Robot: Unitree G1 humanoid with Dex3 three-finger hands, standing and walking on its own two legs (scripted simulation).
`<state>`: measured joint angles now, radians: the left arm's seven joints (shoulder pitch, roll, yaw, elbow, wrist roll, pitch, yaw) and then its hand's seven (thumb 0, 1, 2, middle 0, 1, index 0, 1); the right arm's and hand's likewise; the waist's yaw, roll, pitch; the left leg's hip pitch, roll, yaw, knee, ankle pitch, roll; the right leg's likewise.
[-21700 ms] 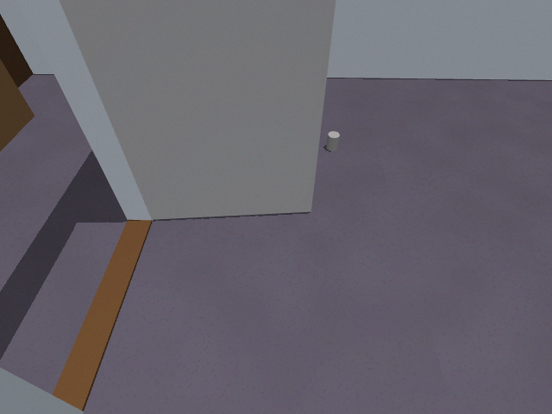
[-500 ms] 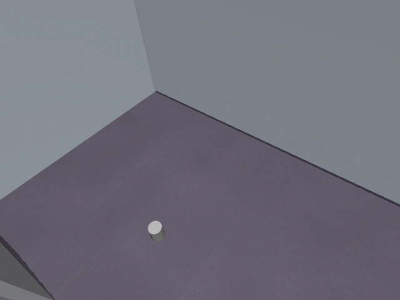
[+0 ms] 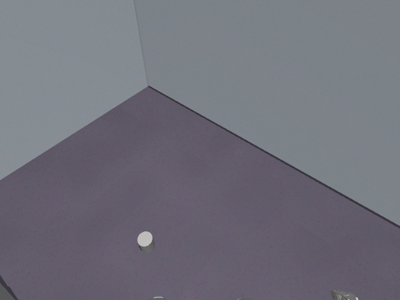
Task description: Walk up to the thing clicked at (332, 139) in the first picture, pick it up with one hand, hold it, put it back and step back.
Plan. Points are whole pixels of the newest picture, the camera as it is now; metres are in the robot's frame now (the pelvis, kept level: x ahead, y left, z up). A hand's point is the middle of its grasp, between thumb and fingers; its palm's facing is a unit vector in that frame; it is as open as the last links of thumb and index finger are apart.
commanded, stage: walk up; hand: left
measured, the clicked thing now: (146, 242) +0.47 +0.25 -0.71
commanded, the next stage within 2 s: stand in 1.28 s
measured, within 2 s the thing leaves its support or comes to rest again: neither
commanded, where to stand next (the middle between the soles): +0.08 +0.01 m, yaw +0 degrees
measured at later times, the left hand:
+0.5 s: hand out of the picture +0.14 +0.26 -0.13, palm faces -0.02 -0.93 -0.37, open 7.3 cm
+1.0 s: hand out of the picture +0.12 +0.26 -0.13, palm faces -0.03 -0.94 -0.34, open 7.3 cm
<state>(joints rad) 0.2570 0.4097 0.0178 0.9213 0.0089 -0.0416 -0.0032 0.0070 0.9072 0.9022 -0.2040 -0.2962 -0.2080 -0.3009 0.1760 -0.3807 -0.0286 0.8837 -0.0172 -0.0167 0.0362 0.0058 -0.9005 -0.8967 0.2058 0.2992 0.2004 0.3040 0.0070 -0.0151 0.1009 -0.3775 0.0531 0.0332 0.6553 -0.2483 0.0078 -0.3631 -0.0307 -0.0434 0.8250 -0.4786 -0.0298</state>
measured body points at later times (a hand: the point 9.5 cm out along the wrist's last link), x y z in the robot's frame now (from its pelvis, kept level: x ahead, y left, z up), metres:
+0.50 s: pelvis +0.04 +0.00 +0.02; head +0.05 +0.00 +0.47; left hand +0.14 +0.31 -0.10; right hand +0.13 -0.30 -0.11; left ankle +0.06 +0.13 -0.72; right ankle +0.03 -0.12 -0.72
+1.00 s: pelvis +0.04 +0.01 +0.03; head +0.05 +0.01 +0.48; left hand +0.12 +0.31 -0.11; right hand +0.12 -0.30 -0.11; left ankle +0.06 +0.13 -0.72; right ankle +0.03 -0.12 -0.72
